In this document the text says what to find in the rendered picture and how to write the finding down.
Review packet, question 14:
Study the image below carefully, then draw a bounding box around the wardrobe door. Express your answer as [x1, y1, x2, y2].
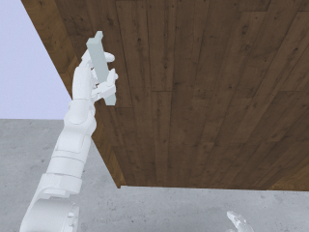
[275, 157, 309, 186]
[54, 0, 309, 190]

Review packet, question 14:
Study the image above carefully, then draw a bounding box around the handle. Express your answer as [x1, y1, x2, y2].
[86, 31, 116, 105]

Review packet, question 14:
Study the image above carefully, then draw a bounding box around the left robot forearm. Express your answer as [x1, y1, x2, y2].
[19, 99, 97, 232]

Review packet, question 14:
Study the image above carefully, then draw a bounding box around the right robot hand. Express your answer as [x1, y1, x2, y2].
[226, 211, 254, 232]

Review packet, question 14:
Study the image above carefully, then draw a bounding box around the left robot hand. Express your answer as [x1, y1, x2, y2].
[72, 49, 118, 104]

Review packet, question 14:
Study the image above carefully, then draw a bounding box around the left robot upper arm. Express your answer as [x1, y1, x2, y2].
[22, 198, 79, 232]

